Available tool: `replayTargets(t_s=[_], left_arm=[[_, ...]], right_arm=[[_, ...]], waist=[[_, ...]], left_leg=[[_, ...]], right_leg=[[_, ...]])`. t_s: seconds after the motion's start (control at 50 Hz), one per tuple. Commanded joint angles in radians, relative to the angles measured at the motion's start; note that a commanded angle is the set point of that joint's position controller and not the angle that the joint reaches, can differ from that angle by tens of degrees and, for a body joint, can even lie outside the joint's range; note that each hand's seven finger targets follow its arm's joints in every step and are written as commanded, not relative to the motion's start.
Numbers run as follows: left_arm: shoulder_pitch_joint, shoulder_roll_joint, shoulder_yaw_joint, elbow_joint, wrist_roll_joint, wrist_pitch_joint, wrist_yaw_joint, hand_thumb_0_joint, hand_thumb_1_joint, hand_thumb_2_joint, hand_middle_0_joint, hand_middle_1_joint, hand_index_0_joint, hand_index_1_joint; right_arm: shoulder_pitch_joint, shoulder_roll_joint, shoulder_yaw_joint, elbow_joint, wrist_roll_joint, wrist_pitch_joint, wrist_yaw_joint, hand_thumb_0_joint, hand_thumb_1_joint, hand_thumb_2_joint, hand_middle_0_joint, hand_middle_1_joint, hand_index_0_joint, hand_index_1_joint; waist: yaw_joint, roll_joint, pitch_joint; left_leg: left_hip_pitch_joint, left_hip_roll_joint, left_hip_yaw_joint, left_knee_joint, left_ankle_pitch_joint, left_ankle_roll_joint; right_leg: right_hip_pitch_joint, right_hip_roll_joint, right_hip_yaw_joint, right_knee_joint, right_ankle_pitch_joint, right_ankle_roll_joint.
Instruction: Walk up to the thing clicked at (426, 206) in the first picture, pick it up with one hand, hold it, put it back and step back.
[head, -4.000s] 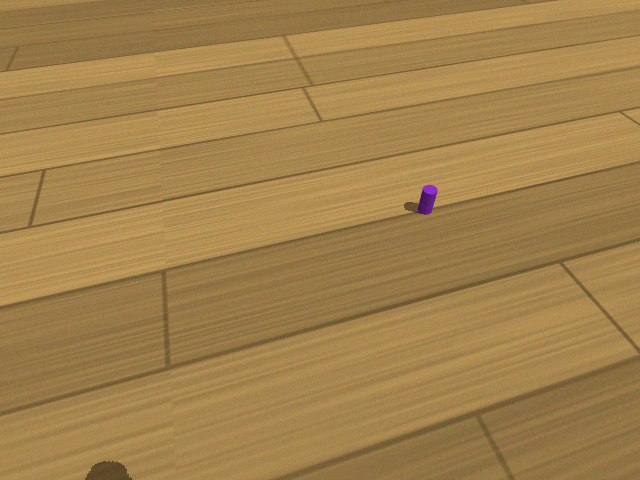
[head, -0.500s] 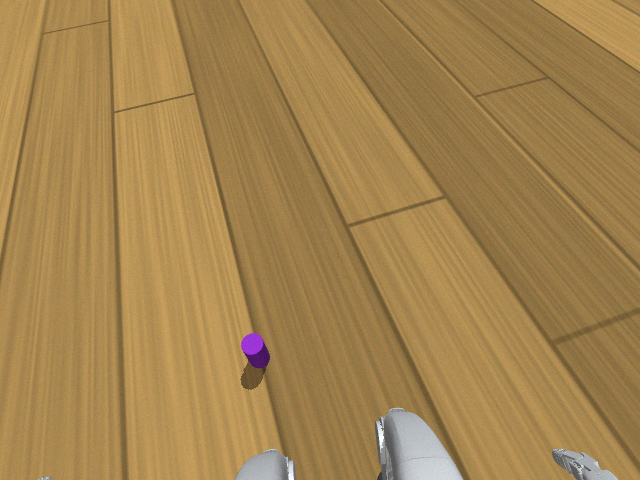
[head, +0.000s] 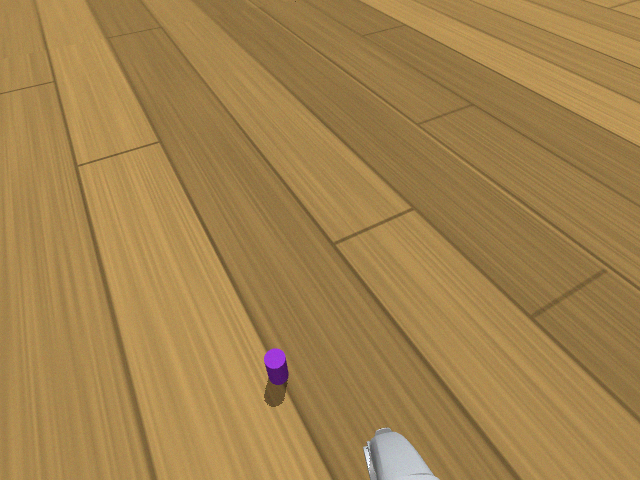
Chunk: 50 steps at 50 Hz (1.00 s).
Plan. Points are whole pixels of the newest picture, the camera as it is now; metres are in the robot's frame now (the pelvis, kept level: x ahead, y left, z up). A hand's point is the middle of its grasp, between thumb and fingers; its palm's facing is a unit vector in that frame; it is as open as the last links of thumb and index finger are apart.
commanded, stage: walk up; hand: left
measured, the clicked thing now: (276, 367) +0.56 +0.16 -0.67
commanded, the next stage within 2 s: none
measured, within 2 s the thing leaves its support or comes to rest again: neither
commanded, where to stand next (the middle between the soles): +0.15 -0.05 m, yaw -5 degrees
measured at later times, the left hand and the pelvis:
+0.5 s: hand (200, 433) +0.22 +0.19 -0.12, palm faces -0.23 -0.91 -0.35, open 7.4 cm; pelvis +0.05 -0.03 +0.02, yaw -11 degrees
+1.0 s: hand (197, 447) +0.21 +0.19 -0.13, palm faces -0.16 -0.91 -0.38, open 7.4 cm; pelvis +0.07 -0.05 +0.02, yaw -8 degrees
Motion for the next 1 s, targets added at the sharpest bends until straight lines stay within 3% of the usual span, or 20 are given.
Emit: replayTargets(t_s=[0.0,0.22,0.28,0.36,0.38,0.4,0.42,0.44,0.52,0.62,0.66,0.68,0.7,0.72,0.76,0.8,0.84,0.88,0.92,0.98], left_arm=[[0.057,0.189,0.063,-0.017,-0.003,-0.013,-0.047,0.000,0.900,0.900,-0.200,-0.300,-0.200,-0.300],[-0.123,0.131,0.021,-0.075,-0.013,-0.006,-0.084,0.000,0.900,0.900,-0.200,-0.300,-0.200,-0.300],[-0.150,0.107,0.009,-0.088,-0.011,-0.014,-0.089,0.000,0.900,0.900,-0.200,-0.300,-0.200,-0.300],[-0.051,0.102,0.016,-0.039,-0.012,-0.027,-0.076,0.000,0.900,0.900,-0.200,-0.300,-0.200,-0.300],[0.024,0.163,0.041,-0.012,-0.010,-0.034,-0.066,0.000,0.900,0.900,-0.200,-0.300,-0.200,-0.300],[0.072,0.259,0.069,-0.022,0.000,-0.042,-0.050,0.000,0.900,0.900,-0.200,-0.300,-0.200,-0.300],[0.069,0.293,0.067,-0.039,-0.019,-0.036,-0.043,0.000,0.900,0.900,-0.200,-0.300,-0.200,-0.300],[0.026,0.268,0.063,-0.056,-0.028,-0.034,-0.040,0.000,0.900,0.900,-0.200,-0.300,-0.200,-0.300],[-0.144,0.151,0.018,-0.090,-0.016,-0.035,-0.028,0.000,0.900,0.900,-0.200,-0.300,-0.200,-0.300],[-0.204,0.148,0.010,-0.089,-0.026,-0.022,-0.026,0.000,0.900,0.900,-0.200,-0.300,-0.200,-0.300],[-0.218,0.127,0.003,-0.088,-0.042,-0.007,-0.025,0.000,0.900,0.900,-0.200,-0.300,-0.200,-0.300],[-0.216,0.100,-0.002,-0.088,-0.049,0.000,-0.026,0.000,0.900,0.900,-0.200,-0.300,-0.200,-0.300],[-0.192,0.093,-0.003,-0.072,-0.054,0.007,-0.024,0.000,0.900,0.900,-0.200,-0.300,-0.200,-0.300],[-0.185,0.110,0.007,-0.041,-0.045,0.013,-0.020,0.000,0.900,0.900,-0.200,-0.300,-0.200,-0.300],[-0.149,0.101,0.009,-0.009,-0.037,0.004,-0.025,0.000,0.900,0.900,-0.200,-0.300,-0.200,-0.300],[-0.130,0.125,0.011,0.022,-0.022,-0.019,-0.026,0.000,0.900,0.900,-0.200,-0.300,-0.200,-0.300],[-0.227,0.206,0.018,0.008,-0.021,-0.029,-0.027,0.000,0.900,0.900,-0.200,-0.300,-0.200,-0.300],[-0.280,0.173,0.002,-0.002,-0.024,-0.030,-0.028,0.000,0.900,0.900,-0.200,-0.300,-0.200,-0.300],[-0.278,0.149,-0.003,0.014,-0.025,-0.025,-0.026,0.000,0.900,0.900,-0.200,-0.300,-0.200,-0.300],[-0.271,0.145,-0.002,0.034,-0.022,-0.021,-0.029,0.000,0.900,0.900,-0.200,-0.300,-0.200,-0.300]], right_arm=[[-0.072,-0.309,-0.079,-0.048,-0.001,-0.086,-0.036,0.000,-0.900,-0.900,0.200,0.300,0.200,0.300],[0.123,-0.280,-0.071,-0.020,0.002,-0.103,-0.032,0.000,-0.900,-0.900,0.200,0.300,0.200,0.300],[0.087,-0.289,-0.068,-0.045,0.002,-0.090,-0.022,0.000,-0.900,-0.900,0.200,0.300,0.200,0.300],[0.063,-0.269,-0.044,-0.069,0.015,-0.062,-0.020,0.000,-0.900,-0.900,0.200,0.300,0.200,0.300],[0.090,-0.211,-0.022,-0.077,0.023,-0.062,-0.022,0.000,-0.900,-0.900,0.200,0.300,0.200,0.300],[0.099,-0.153,0.003,-0.111,0.035,-0.065,-0.025,0.000,-0.900,-0.900,0.200,0.300,0.200,0.300],[0.031,-0.198,-0.014,-0.119,0.044,-0.056,-0.034,0.000,-0.900,-0.900,0.200,0.300,0.200,0.300],[0.021,-0.223,-0.029,-0.095,0.034,-0.046,-0.047,0.000,-0.900,-0.900,0.200,0.300,0.200,0.300],[0.126,-0.197,-0.010,-0.015,0.042,-0.056,-0.042,0.000,-0.900,-0.900,0.200,0.300,0.200,0.300],[0.087,-0.167,-0.008,0.021,0.031,-0.059,-0.041,0.000,-0.900,-0.900,0.200,0.300,0.200,0.300],[0.048,-0.207,-0.021,0.015,0.014,-0.068,-0.045,0.000,-0.900,-0.900,0.200,0.300,0.200,0.300],[0.007,-0.262,-0.032,0.003,0.005,-0.070,-0.044,0.000,-0.900,-0.900,0.200,0.300,0.200,0.300],[-0.044,-0.311,-0.035,-0.010,0.019,-0.071,-0.038,0.000,-0.900,-0.900,0.200,0.300,0.200,0.300],[-0.091,-0.319,-0.037,-0.014,0.015,-0.071,-0.035,0.000,-0.900,-0.900,0.200,0.300,0.200,0.300],[-0.166,-0.286,-0.023,-0.021,0.011,-0.068,-0.037,0.000,-0.900,-0.900,0.200,0.300,0.200,0.300],[-0.177,-0.217,-0.003,-0.009,0.025,-0.057,-0.031,0.000,-0.900,-0.900,0.200,0.300,0.200,0.300],[-0.153,-0.175,0.004,0.010,0.038,-0.043,-0.036,0.000,-0.900,-0.900,0.200,0.300,0.200,0.300],[-0.126,-0.184,-0.002,0.046,0.031,-0.043,-0.031,0.000,-0.900,-0.900,0.200,0.300,0.200,0.300],[-0.161,-0.200,-0.005,0.053,0.028,-0.048,-0.023,0.000,-0.900,-0.900,0.200,0.300,0.200,0.300],[-0.175,-0.205,0.000,0.067,0.028,-0.045,-0.019,0.000,-0.900,-0.900,0.200,0.300,0.200,0.300]], waist=[[0.040,0.139,0.104],[-0.054,0.191,0.036],[-0.044,0.217,0.013],[0.021,0.169,-0.088],[0.064,0.020,-0.156],[0.092,-0.213,-0.205],[0.114,-0.215,-0.185],[0.094,-0.101,-0.125],[-0.003,-0.119,-0.070],[-0.008,-0.171,-0.117],[-0.015,-0.096,-0.113],[0.003,0.013,-0.094],[0.018,0.120,-0.115],[0.021,0.155,-0.104],[0.057,0.140,-0.122],[0.065,0.090,-0.150],[0.013,-0.068,-0.146],[-0.019,-0.040,-0.161],[-0.004,-0.037,-0.182],[0.006,-0.043,-0.209]], left_leg=[[-0.016,0.240,-0.369,-0.581,-0.215,0.072],[0.343,0.273,-0.150,-0.542,0.436,0.123],[0.275,0.262,-0.048,-0.471,0.532,0.169],[0.163,0.206,0.047,-0.231,0.658,0.133],[0.075,0.172,0.051,-0.046,0.578,0.098],[-0.163,0.073,0.063,0.178,0.354,0.043],[-0.270,-0.034,-0.006,0.280,-0.092,0.032],[-0.263,0.021,-0.115,0.349,-0.139,0.026],[-0.105,0.013,-0.091,0.127,0.010,0.028],[0.069,-0.019,-0.024,-0.191,0.241,0.011],[0.113,0.016,-0.114,-0.296,0.445,0.037],[0.072,0.124,-0.277,-0.359,0.456,0.077],[-0.014,0.270,-0.472,-0.458,0.422,0.192],[-0.062,0.310,-0.529,-0.474,0.410,0.250],[-0.062,0.245,-0.401,-0.399,0.459,0.211],[-0.069,0.124,-0.236,-0.236,0.550,0.091],[-0.042,-0.029,-0.122,-0.135,0.241,0.026],[0.044,-0.009,-0.120,-0.201,0.287,0.031],[0.085,0.029,-0.161,-0.239,0.455,0.061],[0.079,0.050,-0.183,-0.257,0.495,0.078]], right_leg=[[-0.068,-0.026,0.008,0.020,0.097,0.010],[-0.013,-0.071,-0.088,-0.288,0.067,0.010],[0.148,-0.093,-0.191,-0.440,0.018,-0.012],[0.476,-0.034,-0.285,-0.672,0.140,-0.046],[0.635,-0.054,-0.197,-0.698,0.135,-0.066],[0.773,-0.243,0.163,-0.749,0.139,-0.151],[0.738,-0.421,0.428,-0.834,0.187,-0.315],[0.648,-0.436,0.355,-0.812,0.234,-0.327],[0.389,-0.259,-0.020,-0.720,0.406,-0.219],[0.311,-0.260,-0.050,-0.567,0.560,-0.188],[0.242,-0.227,-0.043,-0.502,0.382,-0.119],[0.206,-0.164,-0.081,-0.447,0.216,-0.072],[0.286,-0.067,-0.163,-0.321,0.026,-0.027],[0.333,-0.066,-0.155,-0.258,-0.141,-0.020],[0.366,-0.084,-0.151,-0.371,-0.096,-0.029],[0.451,-0.146,-0.072,-0.602,0.174,-0.054],[0.367,-0.323,0.140,-0.693,0.330,-0.166],[0.352,-0.289,0.067,-0.648,0.369,-0.145],[0.352,-0.215,-0.034,-0.620,0.321,-0.075],[0.400,-0.186,-0.067,-0.616,0.241,-0.052]])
